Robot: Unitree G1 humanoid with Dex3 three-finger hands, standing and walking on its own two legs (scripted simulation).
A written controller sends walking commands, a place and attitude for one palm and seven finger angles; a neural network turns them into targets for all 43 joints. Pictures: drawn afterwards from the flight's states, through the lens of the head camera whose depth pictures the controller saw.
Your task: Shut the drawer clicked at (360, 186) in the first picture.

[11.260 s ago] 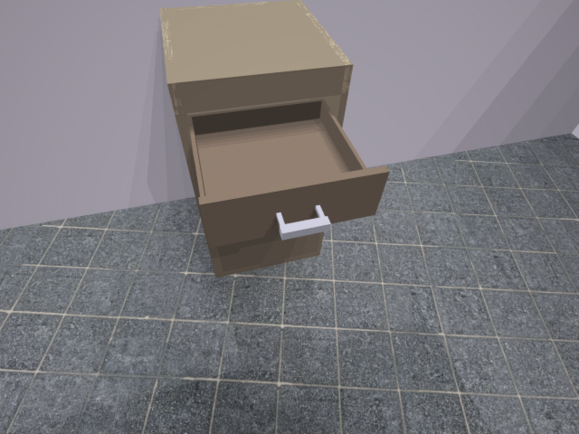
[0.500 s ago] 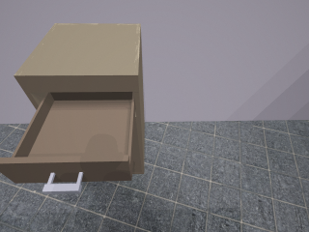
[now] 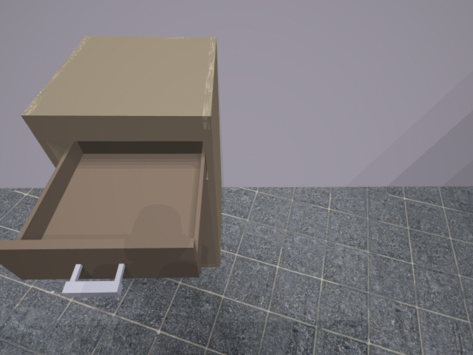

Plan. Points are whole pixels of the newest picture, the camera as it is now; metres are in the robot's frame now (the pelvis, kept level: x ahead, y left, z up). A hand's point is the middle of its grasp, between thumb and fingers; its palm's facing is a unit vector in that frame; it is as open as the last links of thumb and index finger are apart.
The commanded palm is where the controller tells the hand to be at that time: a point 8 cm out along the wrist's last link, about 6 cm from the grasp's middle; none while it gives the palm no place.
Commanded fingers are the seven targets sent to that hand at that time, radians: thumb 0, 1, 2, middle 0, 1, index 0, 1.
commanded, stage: look again from close up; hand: left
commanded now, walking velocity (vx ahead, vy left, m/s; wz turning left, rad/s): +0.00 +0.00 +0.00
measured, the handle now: (96, 278) +0.26 +0.30 -0.09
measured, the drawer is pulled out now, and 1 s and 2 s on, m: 0.30 0.30 0.30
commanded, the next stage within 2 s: shuffle to correct the standing spot in 0.08 s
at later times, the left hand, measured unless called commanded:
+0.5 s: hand out of the picture -0.04 +0.21 -0.19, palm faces +0.13 -0.97 -0.23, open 7.4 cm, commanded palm none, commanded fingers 0.00 0.90 0.90 -0.20 -0.30 -0.20 -0.30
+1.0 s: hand out of the picture -0.04 +0.16 -0.18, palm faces +0.04 -0.99 -0.15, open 7.4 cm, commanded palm none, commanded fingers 0.00 0.90 0.90 -0.20 -0.30 -0.20 -0.30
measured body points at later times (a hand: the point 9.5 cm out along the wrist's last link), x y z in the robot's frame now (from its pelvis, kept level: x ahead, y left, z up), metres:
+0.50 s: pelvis -0.01 +0.03 -0.02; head +0.01 +0.03 +0.43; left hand -0.05 +0.26 -0.17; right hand +0.05 -0.22 -0.17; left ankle +0.03 +0.14 -0.74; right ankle -0.09 -0.11 -0.72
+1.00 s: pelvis -0.01 +0.02 +0.00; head +0.00 +0.02 +0.45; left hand -0.04 +0.21 -0.16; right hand +0.02 -0.21 -0.16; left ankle -0.01 +0.16 -0.74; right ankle -0.03 -0.05 -0.74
